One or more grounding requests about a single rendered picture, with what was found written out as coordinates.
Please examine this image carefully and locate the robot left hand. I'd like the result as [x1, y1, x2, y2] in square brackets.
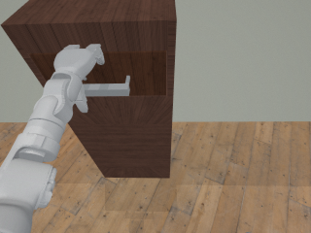
[53, 44, 105, 113]

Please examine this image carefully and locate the robot left upper arm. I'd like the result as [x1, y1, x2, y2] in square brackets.
[0, 157, 57, 233]

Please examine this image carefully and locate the handle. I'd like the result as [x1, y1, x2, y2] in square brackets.
[83, 76, 130, 97]

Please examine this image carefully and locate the drawer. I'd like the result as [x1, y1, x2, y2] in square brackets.
[29, 50, 166, 96]

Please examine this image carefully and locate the left robot forearm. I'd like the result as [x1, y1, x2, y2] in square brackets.
[0, 70, 82, 181]

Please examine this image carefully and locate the cabinet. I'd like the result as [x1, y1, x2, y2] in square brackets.
[1, 0, 177, 179]

